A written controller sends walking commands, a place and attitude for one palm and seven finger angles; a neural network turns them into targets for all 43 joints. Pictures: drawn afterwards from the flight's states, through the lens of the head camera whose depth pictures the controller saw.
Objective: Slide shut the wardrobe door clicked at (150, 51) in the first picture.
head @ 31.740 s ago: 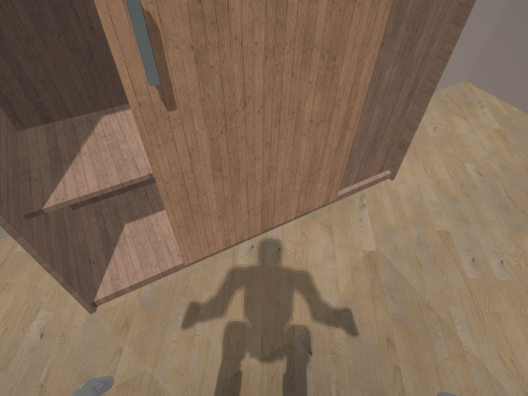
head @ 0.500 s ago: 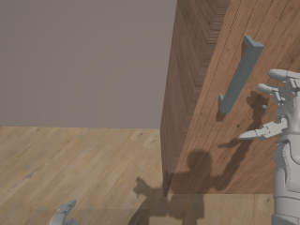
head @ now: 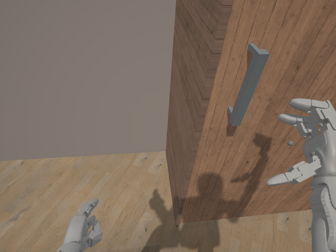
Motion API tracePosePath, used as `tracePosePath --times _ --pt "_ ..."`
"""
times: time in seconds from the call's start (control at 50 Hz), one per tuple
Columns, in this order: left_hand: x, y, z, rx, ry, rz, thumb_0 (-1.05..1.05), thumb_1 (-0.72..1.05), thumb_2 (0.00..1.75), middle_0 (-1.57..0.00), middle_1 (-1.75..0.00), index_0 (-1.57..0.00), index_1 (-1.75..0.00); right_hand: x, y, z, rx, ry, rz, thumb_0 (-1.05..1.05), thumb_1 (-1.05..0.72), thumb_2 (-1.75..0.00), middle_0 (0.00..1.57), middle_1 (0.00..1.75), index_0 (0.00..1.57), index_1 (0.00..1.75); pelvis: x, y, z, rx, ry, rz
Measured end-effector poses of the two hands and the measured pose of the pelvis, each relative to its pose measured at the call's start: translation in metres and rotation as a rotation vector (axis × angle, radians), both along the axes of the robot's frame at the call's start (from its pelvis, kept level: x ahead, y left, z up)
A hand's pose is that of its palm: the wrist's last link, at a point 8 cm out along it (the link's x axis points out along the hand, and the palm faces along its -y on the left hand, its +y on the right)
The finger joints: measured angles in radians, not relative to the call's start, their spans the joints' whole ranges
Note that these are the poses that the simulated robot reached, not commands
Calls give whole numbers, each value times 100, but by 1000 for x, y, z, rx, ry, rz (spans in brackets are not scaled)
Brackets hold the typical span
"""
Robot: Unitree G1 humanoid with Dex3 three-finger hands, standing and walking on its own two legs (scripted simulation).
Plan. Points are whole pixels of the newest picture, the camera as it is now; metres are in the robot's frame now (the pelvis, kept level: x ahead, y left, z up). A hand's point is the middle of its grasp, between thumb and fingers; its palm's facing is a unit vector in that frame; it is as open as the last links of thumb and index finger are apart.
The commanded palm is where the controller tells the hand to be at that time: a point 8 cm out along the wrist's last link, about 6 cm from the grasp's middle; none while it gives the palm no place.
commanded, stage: draw the hand back to the body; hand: right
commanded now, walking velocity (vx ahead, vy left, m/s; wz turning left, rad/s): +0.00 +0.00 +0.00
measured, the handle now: (243, 87) +0.42 -0.18 +0.21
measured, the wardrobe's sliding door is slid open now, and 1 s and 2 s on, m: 0.00 0.00 0.00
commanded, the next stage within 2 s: step back with the hand held close in 1.52 s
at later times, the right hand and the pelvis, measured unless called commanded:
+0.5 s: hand (296, 163) +0.24 -0.24 +0.17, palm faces +0.16 +0.98 -0.15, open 14.5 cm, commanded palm +0.19 -0.29 +0.19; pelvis +0.00 +0.00 +0.00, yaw +1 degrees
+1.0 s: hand (314, 169) +0.22 -0.27 +0.17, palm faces +0.46 +0.83 -0.32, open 10.2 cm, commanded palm +0.17 -0.30 +0.18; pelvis +0.01 -0.02 +0.01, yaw +3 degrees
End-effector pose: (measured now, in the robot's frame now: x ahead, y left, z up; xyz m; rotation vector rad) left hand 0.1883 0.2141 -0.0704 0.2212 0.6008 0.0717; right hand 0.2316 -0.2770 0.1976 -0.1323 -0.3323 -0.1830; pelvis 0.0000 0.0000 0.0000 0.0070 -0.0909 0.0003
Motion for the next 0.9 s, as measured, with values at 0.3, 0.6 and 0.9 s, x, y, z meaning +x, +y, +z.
tracePosePath --times 0.3,0.6,0.9 --pt "2 7 18 -30 -93 22 1 91 90 -21 -30 -20 -30 -8 -17 1 82 234 117 -2 55 -20 25 115 25 115 4 -2 5 -2 -24 12" --pt "-6 -5 21 8 -104 -10 1 91 90 -21 -30 -20 -30 -44 -25 -13 -100 145 -234 -2 36 -29 25 103 24 103 -2 -7 5 8 -19 31" --pt "-27 -12 -3 10 45 44 2 91 90 -21 -30 -21 -30 -48 -30 -19 -177 119 -315 -1 -15 -54 23 73 23 73 7 -19 8 -1 -32 46"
